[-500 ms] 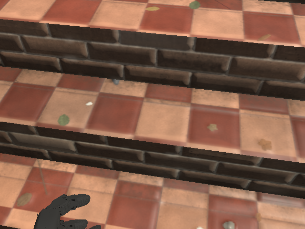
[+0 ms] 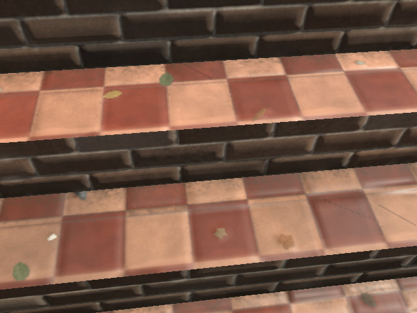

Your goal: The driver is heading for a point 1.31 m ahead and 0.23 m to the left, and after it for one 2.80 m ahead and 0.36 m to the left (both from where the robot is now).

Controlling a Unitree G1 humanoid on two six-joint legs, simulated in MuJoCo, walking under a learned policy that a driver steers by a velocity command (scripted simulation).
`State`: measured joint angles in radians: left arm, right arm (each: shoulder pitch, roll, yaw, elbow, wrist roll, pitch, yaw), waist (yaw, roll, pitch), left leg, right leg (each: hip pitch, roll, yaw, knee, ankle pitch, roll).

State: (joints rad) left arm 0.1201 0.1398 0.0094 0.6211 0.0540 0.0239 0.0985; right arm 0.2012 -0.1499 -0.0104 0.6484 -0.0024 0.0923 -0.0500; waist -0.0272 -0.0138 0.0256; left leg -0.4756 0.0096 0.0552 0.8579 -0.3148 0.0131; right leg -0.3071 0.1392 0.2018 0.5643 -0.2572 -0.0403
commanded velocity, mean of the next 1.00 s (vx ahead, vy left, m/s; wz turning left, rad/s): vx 0.51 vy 0.00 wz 0.10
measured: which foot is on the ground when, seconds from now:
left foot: up 0.00-0.02, down 0.04-0.46, up 0.48-0.84, down 0.86-1.00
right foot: down 0.00-0.04, up 0.06-0.46, down 0.48-0.90, up 0.92-1.00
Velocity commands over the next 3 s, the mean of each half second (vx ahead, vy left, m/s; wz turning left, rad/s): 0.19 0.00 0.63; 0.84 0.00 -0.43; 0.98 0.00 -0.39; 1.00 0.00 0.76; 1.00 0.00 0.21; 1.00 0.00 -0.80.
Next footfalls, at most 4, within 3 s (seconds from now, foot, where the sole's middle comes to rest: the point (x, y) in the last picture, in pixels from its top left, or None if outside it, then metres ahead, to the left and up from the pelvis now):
0.04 left None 0.06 0.11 -0.77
0.48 right None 0.11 -0.07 -0.77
0.86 left None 0.30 0.25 -0.57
1.30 right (206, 223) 0.56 0.02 -0.37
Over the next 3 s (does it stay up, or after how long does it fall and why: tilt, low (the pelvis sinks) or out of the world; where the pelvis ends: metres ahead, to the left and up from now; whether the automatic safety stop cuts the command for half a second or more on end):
stays up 1.43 0.38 1.09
